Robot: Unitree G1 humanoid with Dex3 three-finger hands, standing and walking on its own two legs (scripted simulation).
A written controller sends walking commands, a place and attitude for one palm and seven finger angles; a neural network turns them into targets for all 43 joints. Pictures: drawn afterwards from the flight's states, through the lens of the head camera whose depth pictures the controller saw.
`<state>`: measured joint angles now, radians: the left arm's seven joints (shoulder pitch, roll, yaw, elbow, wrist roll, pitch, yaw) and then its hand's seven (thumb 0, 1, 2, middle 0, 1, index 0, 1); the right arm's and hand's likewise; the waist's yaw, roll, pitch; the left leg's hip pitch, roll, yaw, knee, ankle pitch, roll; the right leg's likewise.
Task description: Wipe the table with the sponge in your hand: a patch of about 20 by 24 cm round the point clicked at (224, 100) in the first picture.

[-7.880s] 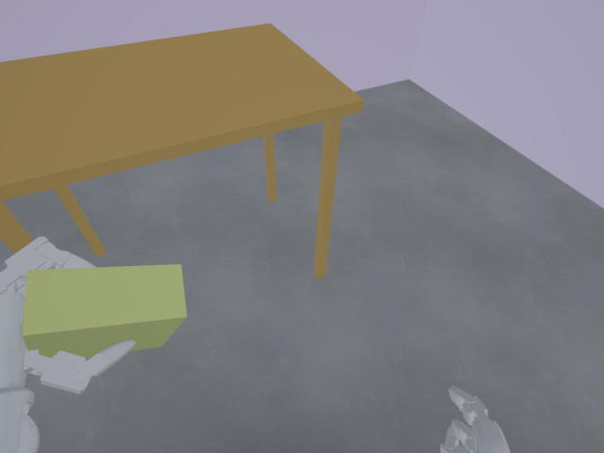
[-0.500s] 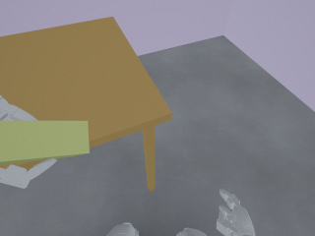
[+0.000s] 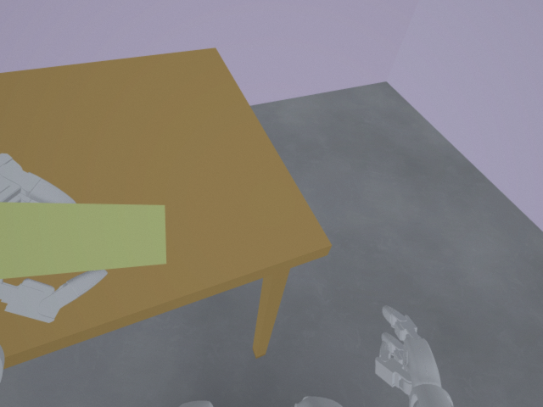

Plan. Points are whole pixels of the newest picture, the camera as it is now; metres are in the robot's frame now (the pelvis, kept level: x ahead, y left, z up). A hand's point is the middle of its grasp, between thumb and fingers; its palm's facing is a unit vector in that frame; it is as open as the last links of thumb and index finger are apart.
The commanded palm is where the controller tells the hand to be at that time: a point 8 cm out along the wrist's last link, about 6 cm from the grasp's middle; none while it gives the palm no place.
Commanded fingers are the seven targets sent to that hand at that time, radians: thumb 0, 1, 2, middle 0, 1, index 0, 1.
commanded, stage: come to a stop and stand still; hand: left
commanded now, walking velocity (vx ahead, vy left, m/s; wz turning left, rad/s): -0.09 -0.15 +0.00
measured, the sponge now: (102, 239) +0.25 +0.20 +0.18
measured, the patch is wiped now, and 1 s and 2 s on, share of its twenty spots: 0.00 0.00 0.00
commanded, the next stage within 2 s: look again from close up in 1.64 s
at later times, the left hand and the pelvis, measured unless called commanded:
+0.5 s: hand (54, 260) +0.22 +0.23 +0.18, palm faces +0.37 -0.85 -0.38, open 9.9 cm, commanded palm +0.16 +0.27 +0.19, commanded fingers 0.00 0.10 1.30 -1.20 -1.60 -1.20 -1.60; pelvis -0.01 -0.01 +0.01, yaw -1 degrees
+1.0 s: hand out of the picture +0.18 +0.29 +0.17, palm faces +0.44 -0.82 -0.37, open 9.9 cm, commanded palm +0.12 +0.31 +0.19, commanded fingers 0.00 0.10 1.30 -1.20 -1.60 -1.20 -1.60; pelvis -0.04 +0.02 +0.00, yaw +0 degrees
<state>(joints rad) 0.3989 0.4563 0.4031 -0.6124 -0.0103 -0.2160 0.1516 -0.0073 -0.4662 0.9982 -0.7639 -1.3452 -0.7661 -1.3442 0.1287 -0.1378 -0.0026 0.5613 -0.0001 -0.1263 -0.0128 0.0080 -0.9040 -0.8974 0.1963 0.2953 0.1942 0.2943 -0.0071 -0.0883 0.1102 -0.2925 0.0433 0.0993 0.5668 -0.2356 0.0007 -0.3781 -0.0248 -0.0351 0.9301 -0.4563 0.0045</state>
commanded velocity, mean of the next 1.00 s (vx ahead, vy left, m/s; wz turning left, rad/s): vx -0.02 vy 0.02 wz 0.00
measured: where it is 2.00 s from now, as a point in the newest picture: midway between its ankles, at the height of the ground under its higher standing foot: outside the picture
